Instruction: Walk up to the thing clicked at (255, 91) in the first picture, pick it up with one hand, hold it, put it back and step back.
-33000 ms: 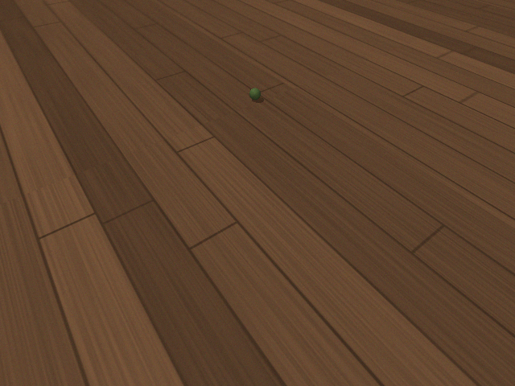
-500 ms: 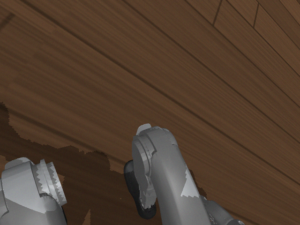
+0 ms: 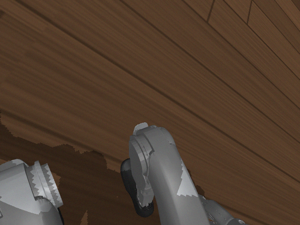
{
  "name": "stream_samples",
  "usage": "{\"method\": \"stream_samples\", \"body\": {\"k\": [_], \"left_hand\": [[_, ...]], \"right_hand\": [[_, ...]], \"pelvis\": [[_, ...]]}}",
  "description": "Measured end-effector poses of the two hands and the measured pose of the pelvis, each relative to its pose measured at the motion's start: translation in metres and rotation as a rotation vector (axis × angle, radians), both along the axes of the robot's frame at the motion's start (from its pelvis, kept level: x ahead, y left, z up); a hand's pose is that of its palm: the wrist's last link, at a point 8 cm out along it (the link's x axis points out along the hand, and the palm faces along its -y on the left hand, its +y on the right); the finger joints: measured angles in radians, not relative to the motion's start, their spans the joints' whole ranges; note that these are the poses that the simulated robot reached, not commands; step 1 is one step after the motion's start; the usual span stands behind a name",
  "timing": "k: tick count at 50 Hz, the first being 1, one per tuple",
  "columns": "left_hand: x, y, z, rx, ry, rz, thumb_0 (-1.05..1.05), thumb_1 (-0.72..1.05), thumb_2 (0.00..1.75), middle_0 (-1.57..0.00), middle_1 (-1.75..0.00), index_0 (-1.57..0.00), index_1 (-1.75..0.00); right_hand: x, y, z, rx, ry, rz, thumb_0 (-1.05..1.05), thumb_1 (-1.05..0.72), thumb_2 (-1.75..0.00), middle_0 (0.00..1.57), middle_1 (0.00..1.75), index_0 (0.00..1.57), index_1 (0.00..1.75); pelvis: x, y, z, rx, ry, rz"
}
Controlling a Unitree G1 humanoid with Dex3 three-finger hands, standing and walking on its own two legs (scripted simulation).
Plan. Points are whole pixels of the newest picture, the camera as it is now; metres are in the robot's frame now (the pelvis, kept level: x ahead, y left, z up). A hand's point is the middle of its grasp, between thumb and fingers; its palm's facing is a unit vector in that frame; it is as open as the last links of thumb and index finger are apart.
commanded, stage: open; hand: left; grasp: from above
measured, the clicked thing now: out of the picture +0.43 +0.36 -0.26
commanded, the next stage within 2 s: withdraw in 0.40 s
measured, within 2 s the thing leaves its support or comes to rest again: neither
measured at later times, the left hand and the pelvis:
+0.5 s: hand out of the picture +0.42 +0.34 -0.24, palm faces -0.44 -0.19 -0.88, open 13.9 cm; pelvis +0.00 +0.00 +0.00, yaw +0 degrees
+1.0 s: hand out of the picture +0.41 +0.39 -0.07, palm faces -0.40 -0.11 -0.91, open 14.1 cm; pelvis +0.00 +0.00 +0.05, yaw +5 degrees
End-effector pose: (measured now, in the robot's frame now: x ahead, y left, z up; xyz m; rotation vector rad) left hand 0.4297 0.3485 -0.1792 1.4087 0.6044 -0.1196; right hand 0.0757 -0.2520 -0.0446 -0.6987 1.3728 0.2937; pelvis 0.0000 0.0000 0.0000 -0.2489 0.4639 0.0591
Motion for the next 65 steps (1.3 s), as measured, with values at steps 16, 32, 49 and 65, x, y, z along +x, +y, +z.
{"method": "stream_samples", "body": {"k": [16, 32, 49, 65], "left_hand": [[-0.007, 0.006, 0.001, -0.005, 0.019, 0.013, 0.0, -0.5, 0.96, -0.09, -1.03, -0.09, -1.02], [-0.001, -0.001, 0.007, -0.01, -0.039, -0.038, 0.0, -0.48, 0.96, -0.08, -1.04, -0.09, -1.02], [-0.01, 0.036, 0.156, 0.121, -0.036, 0.073, 0.0, -0.52, 0.99, -0.08, -1.01, -0.08, -1.01], [-0.025, 0.003, 0.151, -0.006, 0.047, -0.106, 0.0, -0.53, 1.02, -0.09, -1.01, -0.08, -1.02]], "right_hand": [[0.004, -0.004, -0.002, 0.0, 0.006, -0.001, 0.01, -0.9, -0.89, 0.2, 0.3, 0.21, 0.31], [-0.002, -0.004, 0.001, -0.022, 0.012, -0.013, 0.01, -0.9, -0.89, 0.2, 0.3, 0.21, 0.31], [0.042, 0.002, -0.008, 0.13, -0.124, -0.195, 0.01, -0.91, -0.9, 0.2, 0.3, 0.21, 0.3], [0.021, -0.033, 0.023, -0.055, -0.105, -0.198, 0.01, -0.91, -0.9, 0.2, 0.3, 0.2, 0.3]], "pelvis": [[0.0, -0.003, 0.001, 0.007, 0.004, 0.003], [0.0, -0.003, 0.003, 0.005, 0.004, 0.0], [-0.001, -0.004, 0.041, 0.055, 0.1, 0.051], [-0.016, -0.016, 0.055, 0.086, 0.079, 0.075]]}}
